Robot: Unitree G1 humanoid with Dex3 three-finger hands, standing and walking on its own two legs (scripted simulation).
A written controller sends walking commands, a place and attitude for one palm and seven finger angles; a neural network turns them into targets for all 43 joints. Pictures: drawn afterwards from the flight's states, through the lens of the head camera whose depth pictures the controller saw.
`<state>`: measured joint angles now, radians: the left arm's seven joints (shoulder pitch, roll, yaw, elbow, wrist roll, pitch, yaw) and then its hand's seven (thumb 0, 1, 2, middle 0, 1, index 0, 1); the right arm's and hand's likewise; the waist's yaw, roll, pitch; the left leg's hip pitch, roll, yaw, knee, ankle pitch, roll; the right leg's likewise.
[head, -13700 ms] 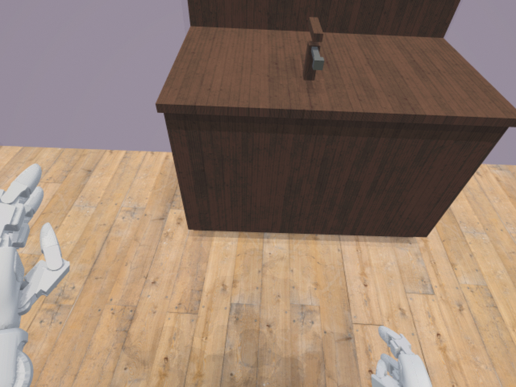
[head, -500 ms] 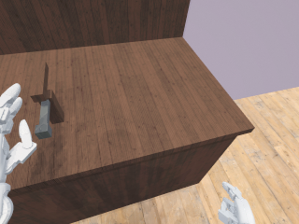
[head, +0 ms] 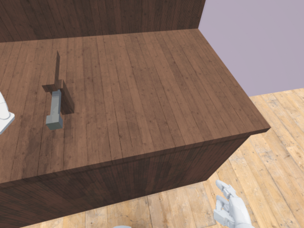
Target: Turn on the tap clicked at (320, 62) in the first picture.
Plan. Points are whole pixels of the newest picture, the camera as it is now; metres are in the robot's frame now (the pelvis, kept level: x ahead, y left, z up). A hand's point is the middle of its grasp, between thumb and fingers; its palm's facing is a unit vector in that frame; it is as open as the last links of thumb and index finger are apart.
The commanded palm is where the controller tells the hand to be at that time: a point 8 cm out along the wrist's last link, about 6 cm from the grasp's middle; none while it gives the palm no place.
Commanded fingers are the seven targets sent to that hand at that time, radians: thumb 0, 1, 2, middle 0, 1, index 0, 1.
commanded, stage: look again from close up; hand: left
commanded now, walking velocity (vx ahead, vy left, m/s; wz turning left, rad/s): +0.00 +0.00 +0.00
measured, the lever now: (54, 122) +0.32 +0.28 +0.08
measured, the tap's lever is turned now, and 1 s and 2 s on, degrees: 0 0 0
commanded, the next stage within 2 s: shuffle to correct the standing spot in 0.30 s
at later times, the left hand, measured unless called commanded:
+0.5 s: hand (30, 142) +0.22 +0.25 +0.17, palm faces +0.37 -0.86 -0.34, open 7.4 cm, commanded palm +0.16 +0.29 +0.18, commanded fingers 0.00 0.90 0.90 -0.20 -0.30 -0.20 -0.30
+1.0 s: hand (53, 150) +0.22 +0.21 +0.16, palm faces +0.34 -0.85 -0.39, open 7.4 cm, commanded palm +0.16 +0.25 +0.18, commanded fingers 0.00 0.90 0.90 -0.20 -0.30 -0.20 -0.30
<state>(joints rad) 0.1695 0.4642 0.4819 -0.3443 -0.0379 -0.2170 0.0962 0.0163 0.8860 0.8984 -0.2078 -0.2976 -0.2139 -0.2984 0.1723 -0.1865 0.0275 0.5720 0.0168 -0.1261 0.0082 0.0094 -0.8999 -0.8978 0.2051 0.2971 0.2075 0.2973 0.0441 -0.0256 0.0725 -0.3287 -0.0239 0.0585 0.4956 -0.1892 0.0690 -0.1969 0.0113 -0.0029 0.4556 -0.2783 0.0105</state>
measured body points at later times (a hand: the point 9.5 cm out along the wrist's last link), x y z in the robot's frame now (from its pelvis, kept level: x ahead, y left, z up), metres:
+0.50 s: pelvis +0.00 +0.01 +0.00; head +0.02 +0.04 +0.45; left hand +0.20 +0.30 +0.19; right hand +0.18 -0.21 -0.06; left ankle +0.04 +0.07 -0.74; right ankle -0.03 -0.13 -0.74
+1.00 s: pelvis +0.00 -0.03 +0.00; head +0.02 -0.02 +0.45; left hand +0.19 +0.26 +0.18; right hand +0.17 -0.27 -0.07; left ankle +0.04 +0.07 -0.74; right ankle -0.03 -0.13 -0.74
